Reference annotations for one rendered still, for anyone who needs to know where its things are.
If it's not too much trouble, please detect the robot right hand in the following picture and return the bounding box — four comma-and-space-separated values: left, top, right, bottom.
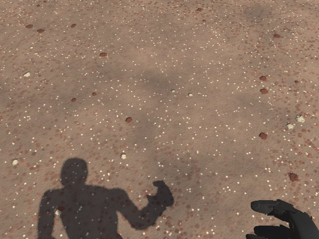
245, 199, 319, 239

